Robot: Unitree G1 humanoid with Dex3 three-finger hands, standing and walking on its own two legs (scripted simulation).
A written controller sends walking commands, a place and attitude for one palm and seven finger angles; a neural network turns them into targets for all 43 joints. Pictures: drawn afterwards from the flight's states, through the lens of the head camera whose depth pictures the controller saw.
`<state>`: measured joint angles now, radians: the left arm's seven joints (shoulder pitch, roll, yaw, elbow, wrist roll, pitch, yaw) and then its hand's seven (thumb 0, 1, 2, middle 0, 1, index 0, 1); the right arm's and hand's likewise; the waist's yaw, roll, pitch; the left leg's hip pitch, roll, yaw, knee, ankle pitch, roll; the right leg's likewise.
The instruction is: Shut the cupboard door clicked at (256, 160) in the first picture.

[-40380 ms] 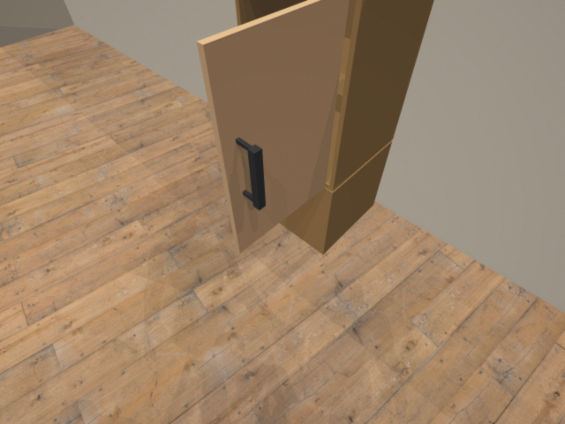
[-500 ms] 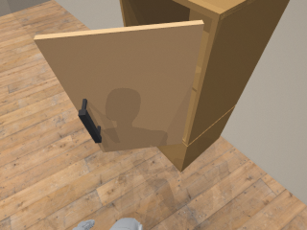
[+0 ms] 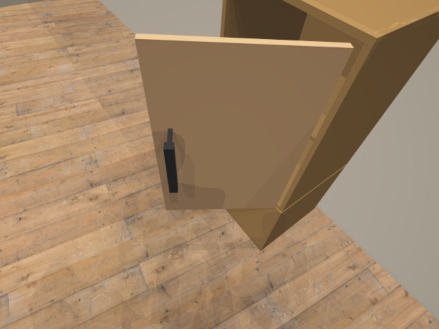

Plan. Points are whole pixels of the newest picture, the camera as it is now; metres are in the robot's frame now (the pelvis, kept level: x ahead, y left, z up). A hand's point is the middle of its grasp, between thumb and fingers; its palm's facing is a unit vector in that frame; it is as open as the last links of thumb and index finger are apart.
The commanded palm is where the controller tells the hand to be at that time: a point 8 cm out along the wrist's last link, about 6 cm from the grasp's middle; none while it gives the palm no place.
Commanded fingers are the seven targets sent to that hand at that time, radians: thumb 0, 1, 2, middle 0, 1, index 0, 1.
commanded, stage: come to a stop and stand still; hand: left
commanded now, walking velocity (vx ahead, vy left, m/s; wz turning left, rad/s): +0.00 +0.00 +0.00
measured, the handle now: (172, 162) +0.47 +0.16 -0.05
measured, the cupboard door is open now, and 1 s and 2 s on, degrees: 56 56 56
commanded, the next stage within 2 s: look again from close up in 0.52 s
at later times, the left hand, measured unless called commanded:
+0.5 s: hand out of the picture -0.02 +0.16 -0.18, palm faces +0.01 -0.99 -0.16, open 7.3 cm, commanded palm none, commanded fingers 0.00 0.90 0.90 -0.20 -0.30 -0.20 -0.30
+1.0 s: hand out of the picture +0.00 +0.20 -0.18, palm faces +0.03 -0.97 -0.25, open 7.4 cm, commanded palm none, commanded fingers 0.00 0.90 0.90 -0.20 -0.30 -0.20 -0.30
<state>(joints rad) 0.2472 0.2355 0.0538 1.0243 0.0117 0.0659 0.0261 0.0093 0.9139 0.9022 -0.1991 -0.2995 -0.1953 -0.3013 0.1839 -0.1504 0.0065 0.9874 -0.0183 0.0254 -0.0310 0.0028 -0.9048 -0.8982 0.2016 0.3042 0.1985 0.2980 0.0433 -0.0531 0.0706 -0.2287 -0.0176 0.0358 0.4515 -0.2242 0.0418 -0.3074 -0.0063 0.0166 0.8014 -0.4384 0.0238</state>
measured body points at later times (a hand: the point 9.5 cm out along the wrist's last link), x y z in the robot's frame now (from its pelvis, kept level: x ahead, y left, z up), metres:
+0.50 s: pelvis -0.03 -0.01 +0.00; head -0.02 +0.00 +0.45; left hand -0.02 +0.21 -0.16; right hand -0.07 -0.23 -0.15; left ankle +0.01 +0.10 -0.74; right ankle -0.07 -0.12 -0.74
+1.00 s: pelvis -0.04 +0.01 -0.01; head -0.06 +0.01 +0.44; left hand +0.00 +0.25 -0.16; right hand +0.04 -0.23 -0.15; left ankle +0.01 +0.10 -0.74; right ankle -0.07 -0.12 -0.74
